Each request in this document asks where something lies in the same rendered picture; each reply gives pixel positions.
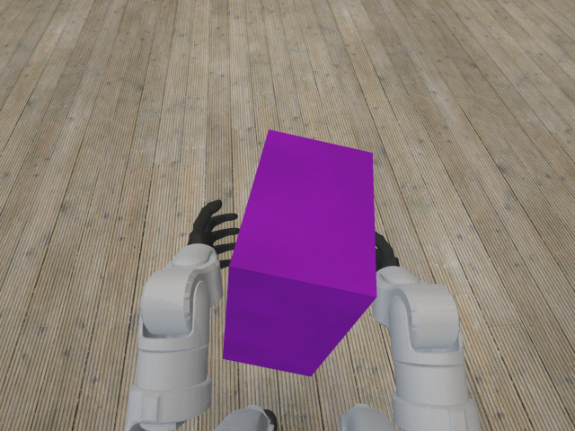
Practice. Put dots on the robot thigh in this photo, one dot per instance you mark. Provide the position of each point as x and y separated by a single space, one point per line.
365 419
245 420

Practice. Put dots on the robot left thigh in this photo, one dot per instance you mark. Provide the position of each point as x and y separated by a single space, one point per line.
245 420

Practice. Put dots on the right robot forearm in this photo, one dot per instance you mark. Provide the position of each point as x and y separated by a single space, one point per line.
427 349

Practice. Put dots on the robot right thigh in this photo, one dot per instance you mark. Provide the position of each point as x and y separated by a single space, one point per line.
365 419

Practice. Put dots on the robot right hand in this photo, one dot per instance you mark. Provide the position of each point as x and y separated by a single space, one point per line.
384 253

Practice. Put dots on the carton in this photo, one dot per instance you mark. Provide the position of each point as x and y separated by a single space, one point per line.
303 270

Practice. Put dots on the robot left hand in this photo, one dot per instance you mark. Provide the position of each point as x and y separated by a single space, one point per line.
204 224

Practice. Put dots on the left robot forearm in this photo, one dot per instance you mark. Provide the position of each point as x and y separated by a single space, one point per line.
172 382

